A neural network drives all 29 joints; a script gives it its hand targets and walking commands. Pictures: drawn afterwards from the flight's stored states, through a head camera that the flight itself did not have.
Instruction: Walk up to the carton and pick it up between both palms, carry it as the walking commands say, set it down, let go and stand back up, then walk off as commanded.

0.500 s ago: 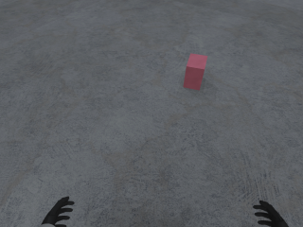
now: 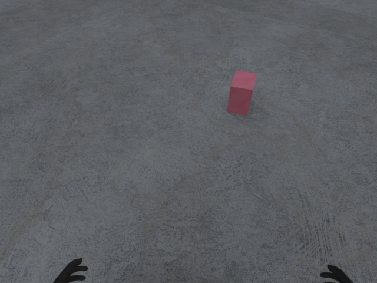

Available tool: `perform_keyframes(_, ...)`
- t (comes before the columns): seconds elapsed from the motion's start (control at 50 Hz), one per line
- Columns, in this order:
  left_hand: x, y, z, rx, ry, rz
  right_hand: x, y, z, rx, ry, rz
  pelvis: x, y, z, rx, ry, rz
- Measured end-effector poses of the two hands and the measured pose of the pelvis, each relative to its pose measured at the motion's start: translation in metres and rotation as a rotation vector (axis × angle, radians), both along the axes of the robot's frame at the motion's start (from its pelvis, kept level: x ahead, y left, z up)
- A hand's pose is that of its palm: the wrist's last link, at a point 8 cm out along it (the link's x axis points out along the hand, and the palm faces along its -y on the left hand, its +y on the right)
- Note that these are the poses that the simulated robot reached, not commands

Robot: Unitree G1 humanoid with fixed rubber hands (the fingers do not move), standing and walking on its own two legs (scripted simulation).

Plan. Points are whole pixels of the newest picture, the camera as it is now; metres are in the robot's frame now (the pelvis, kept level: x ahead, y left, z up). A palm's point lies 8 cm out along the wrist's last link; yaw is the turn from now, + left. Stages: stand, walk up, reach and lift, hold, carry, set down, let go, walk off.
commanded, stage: stand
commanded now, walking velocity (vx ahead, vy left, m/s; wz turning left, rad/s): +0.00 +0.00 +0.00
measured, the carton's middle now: (241, 93) +1.53 -0.34 -0.65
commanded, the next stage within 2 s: walk up in 1.12 s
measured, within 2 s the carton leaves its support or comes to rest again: neither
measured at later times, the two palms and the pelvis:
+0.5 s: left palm out of the picture +0.10 +0.31 -0.10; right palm out of the picture +0.10 -0.31 -0.10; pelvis +0.00 +0.00 +0.00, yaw +0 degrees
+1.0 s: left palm out of the picture +0.11 +0.31 -0.10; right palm out of the picture +0.11 -0.31 -0.10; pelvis +0.01 +0.00 +0.00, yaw +0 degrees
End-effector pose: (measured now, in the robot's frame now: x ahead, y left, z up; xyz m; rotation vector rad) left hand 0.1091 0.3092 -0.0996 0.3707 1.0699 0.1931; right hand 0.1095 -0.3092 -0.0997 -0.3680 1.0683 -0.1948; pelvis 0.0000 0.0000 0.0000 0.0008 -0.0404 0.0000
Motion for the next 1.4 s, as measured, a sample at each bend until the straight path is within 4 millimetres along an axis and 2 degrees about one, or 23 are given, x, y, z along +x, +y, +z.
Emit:
perform_keyframes(0.32,-0.006,0.002,-0.001,0.003,0.031,0.015,-0.008,-0.003,-0.001,-0.003,0.033,-0.017,0.001,0.0,0.002,0.0,0.002,0.0)
perform_keyframes(1.3,0.003,0.004,0.0,0.009,0.044,0.028,0.002,-0.005,0.0,-0.01,0.047,-0.026,0.013,0.0,0.003,0.0,0.008,0.002)
perform_keyframes(1.34,0.004,0.002,-0.001,-0.014,0.051,0.036,-0.001,-0.006,0.001,-0.015,0.037,-0.045,0.014,-0.002,0.003,0.001,0.023,-0.018)
perform_keyframes(1.4,0.021,-0.016,0.0,-0.05,0.057,0.001,-0.022,-0.012,-0.001,-0.01,0.05,-0.097,0.018,-0.009,0.005,-0.011,0.039,-0.041)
